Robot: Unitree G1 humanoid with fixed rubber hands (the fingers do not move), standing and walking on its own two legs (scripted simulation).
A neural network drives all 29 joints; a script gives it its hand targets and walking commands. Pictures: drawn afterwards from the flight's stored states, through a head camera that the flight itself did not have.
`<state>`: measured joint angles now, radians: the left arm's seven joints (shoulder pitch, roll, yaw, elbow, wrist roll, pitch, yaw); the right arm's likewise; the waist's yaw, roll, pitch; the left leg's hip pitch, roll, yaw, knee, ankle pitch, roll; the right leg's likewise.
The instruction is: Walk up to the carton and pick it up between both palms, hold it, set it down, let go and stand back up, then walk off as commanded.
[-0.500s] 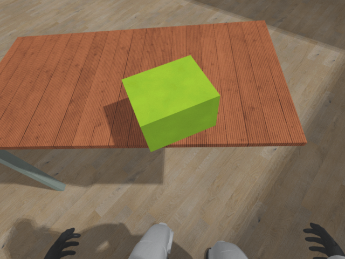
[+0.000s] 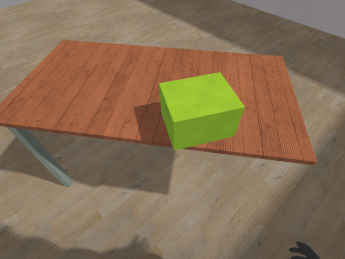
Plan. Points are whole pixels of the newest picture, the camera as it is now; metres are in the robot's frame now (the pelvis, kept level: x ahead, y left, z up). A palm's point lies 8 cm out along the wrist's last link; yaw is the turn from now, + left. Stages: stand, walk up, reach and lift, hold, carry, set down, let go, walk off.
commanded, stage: walk up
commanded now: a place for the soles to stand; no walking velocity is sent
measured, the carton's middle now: (197, 110) +0.57 -0.03 -0.04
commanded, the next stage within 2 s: none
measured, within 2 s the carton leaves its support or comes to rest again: neither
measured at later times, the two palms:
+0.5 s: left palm (49, 256) +0.12 +0.32 -0.09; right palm out of the picture +0.09 -0.31 -0.10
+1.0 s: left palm (79, 212) +0.22 +0.28 -0.07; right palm (339, 249) +0.18 -0.37 -0.10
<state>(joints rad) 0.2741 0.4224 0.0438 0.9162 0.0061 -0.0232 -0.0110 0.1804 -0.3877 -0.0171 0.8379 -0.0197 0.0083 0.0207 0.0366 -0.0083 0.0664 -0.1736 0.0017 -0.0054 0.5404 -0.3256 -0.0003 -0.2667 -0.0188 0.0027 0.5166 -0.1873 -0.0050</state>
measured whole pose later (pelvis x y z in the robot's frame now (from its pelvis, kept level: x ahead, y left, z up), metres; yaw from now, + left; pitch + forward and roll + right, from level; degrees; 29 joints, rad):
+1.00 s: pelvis +0.14 -0.05 +0.00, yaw -2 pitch -2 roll +0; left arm 0.30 0.43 0.05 0.81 0.01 -0.07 -0.02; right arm 0.31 -0.44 -0.07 0.83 -0.02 0.00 0.05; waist 0.02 0.05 0.10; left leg -0.47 0.08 -0.02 0.77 -0.22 0.00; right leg -0.17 -0.03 -0.09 0.48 -0.27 -0.02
